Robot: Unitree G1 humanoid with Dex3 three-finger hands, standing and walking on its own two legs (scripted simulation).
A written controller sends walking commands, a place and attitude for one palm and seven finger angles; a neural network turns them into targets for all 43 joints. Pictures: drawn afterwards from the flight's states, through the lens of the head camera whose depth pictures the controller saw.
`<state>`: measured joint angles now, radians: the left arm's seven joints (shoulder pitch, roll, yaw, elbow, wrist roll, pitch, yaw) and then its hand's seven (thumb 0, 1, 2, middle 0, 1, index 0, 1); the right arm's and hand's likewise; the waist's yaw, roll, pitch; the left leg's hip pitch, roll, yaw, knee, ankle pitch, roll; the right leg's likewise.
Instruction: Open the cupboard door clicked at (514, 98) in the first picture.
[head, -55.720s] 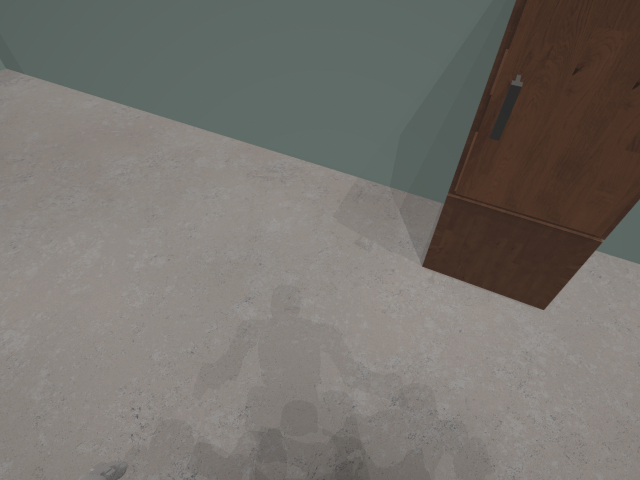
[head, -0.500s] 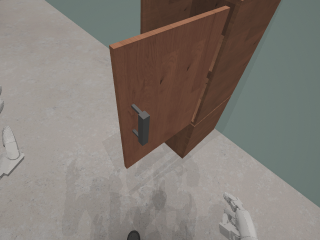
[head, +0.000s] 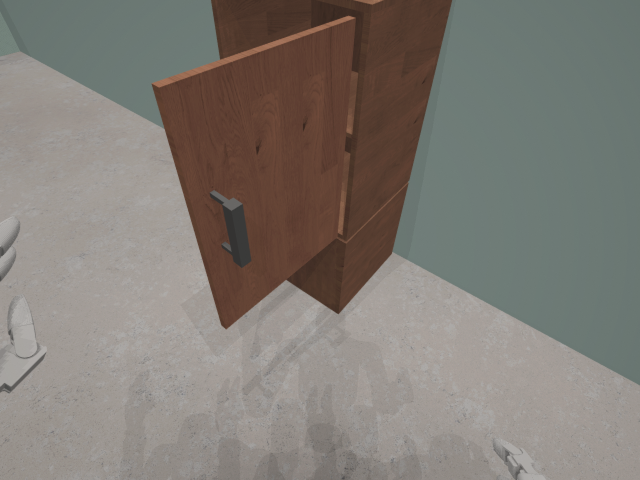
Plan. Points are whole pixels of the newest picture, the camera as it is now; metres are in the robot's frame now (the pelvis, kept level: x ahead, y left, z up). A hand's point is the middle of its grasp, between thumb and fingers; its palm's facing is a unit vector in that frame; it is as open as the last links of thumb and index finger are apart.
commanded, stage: stop stepping back and stand still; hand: left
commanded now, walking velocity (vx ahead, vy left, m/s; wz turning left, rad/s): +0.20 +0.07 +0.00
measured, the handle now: (229, 228) +0.54 +0.17 -0.02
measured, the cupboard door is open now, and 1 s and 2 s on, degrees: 87 87 87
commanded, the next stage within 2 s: let the arm hang, fingers relaxed in 0.46 s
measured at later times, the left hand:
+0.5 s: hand out of the picture +0.17 +0.27 +0.17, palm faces +0.43 -0.77 -0.47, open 7.4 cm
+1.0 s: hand out of the picture -0.07 +0.21 -0.17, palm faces +0.08 -0.98 -0.20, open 7.1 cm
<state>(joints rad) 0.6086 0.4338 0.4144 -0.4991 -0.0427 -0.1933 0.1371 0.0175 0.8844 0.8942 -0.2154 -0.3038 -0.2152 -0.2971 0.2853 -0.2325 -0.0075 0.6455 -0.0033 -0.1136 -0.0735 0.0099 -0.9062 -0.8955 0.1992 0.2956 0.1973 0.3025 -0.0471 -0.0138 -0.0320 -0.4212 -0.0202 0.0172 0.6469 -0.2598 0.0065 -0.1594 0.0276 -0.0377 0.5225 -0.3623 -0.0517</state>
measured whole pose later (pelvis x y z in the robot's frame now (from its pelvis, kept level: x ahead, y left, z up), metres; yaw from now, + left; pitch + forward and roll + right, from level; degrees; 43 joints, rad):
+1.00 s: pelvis -0.03 +0.02 +0.01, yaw +4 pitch -1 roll -1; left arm 0.31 0.21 0.01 1.08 0.01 0.03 0.01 -0.01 0.97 0.89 -0.21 -0.30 -0.21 -0.29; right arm 0.27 -0.19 0.01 1.09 -0.02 0.04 -0.02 0.00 -0.91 -0.90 0.20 0.30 0.20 0.30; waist 0.00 -0.01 0.08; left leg -0.29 0.03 0.00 0.47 -0.16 0.00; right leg -0.14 0.01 -0.10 0.44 -0.28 -0.02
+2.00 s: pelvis -0.02 +0.02 +0.01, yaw +3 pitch -2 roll +0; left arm 0.21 0.24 0.02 1.14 0.01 -0.01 0.01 0.01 0.90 0.89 -0.20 -0.30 -0.20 -0.29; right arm 0.18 -0.24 -0.01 1.14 -0.02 0.01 -0.02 0.00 -0.91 -0.90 0.20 0.30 0.20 0.30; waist -0.01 0.02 0.07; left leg -0.21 0.01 0.03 0.38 -0.13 0.00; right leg -0.08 -0.01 -0.07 0.37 -0.25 -0.01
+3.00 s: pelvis +0.00 +0.02 +0.01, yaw +2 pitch -1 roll +0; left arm 0.16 0.28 0.00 1.14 0.01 -0.01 0.01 0.01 0.90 0.89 -0.20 -0.30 -0.20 -0.29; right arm 0.13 -0.28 0.00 1.15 -0.01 0.00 -0.02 0.00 -0.91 -0.89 0.20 0.30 0.20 0.30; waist -0.01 0.00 0.06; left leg -0.15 0.02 0.04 0.32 -0.14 -0.01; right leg -0.02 -0.01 -0.06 0.30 -0.25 -0.01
